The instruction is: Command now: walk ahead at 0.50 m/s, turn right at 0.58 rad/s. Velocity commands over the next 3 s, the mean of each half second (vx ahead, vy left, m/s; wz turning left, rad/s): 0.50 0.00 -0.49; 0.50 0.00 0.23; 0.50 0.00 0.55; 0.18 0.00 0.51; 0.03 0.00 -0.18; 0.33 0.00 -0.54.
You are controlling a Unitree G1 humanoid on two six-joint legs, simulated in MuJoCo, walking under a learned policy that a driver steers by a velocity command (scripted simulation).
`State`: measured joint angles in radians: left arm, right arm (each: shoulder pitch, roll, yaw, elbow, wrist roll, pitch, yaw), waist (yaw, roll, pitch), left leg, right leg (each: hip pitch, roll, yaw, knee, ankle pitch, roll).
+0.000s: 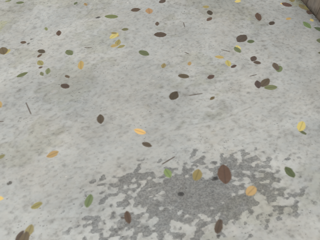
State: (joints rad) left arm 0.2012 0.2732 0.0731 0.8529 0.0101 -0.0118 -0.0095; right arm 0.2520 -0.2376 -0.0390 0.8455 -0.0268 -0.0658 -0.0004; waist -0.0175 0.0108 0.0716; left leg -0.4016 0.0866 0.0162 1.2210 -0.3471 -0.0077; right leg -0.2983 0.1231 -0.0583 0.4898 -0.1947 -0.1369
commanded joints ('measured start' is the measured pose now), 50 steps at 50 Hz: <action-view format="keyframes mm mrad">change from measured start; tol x32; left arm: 1 51 110 24 -40 -14 -34 8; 50 38 48 -27 -101 19 -76 23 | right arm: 1 61 -101 -23 -57 -24 22 5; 14 -340 -100 -3 -211 -3 21 24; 21 186 -328 -70 -91 -37 -11 -13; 50 125 -94 -47 -16 -3 42 30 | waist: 1 -18 -1 -83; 18 18 -93 -75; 21 -45 284 -373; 50 19 -131 -48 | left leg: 1 -148 36 -38 -73 29 -25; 14 -259 -47 -28 -574 301 -34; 19 248 -104 0 -765 230 62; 22 599 325 -801 -965 -144 257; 34 246 68 -207 -1070 376 226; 50 -215 -20 -76 -114 23 70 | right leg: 1 162 -268 331 -254 372 -164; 19 236 -194 341 110 655 -6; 21 -180 40 182 667 -229 61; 23 -300 -62 209 767 -204 50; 40 -129 -136 40 96 74 152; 45 581 -550 575 -193 -233 -14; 50 210 -397 284 -317 -41 7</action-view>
